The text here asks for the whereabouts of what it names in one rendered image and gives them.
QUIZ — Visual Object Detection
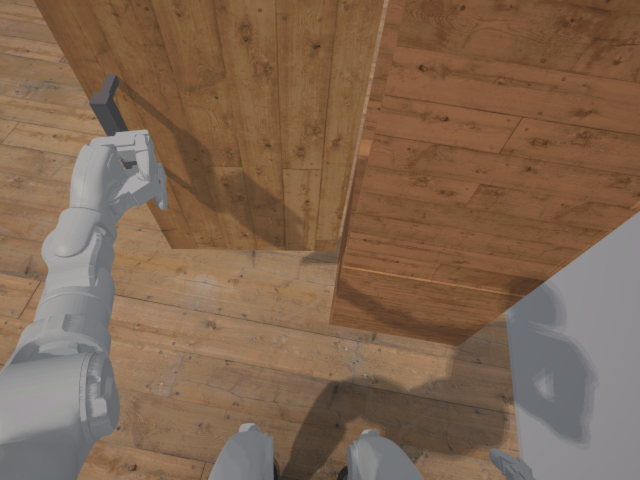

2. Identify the right robot hand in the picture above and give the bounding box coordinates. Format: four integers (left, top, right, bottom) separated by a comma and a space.
489, 448, 536, 480

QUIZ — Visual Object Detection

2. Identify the left robot upper arm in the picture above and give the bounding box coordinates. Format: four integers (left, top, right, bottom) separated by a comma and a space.
0, 351, 120, 480

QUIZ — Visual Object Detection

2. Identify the robot left thigh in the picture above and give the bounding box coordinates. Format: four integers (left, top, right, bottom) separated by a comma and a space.
208, 431, 274, 480

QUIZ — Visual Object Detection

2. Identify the cupboard door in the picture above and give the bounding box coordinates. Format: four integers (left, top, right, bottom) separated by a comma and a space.
34, 0, 384, 251

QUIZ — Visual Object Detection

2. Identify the robot right thigh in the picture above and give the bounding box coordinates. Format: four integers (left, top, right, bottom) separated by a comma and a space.
347, 437, 424, 480

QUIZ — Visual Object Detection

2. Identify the robot thigh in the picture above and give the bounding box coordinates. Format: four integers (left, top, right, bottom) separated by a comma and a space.
347, 437, 424, 480
208, 431, 274, 480

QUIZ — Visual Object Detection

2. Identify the left robot forearm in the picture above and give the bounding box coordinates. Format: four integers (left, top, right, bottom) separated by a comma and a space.
0, 207, 118, 374

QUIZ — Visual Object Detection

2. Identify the left robot hand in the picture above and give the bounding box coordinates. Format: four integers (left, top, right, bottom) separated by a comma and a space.
69, 130, 168, 226

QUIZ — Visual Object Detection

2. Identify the handle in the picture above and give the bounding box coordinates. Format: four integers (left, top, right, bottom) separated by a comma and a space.
89, 74, 137, 169

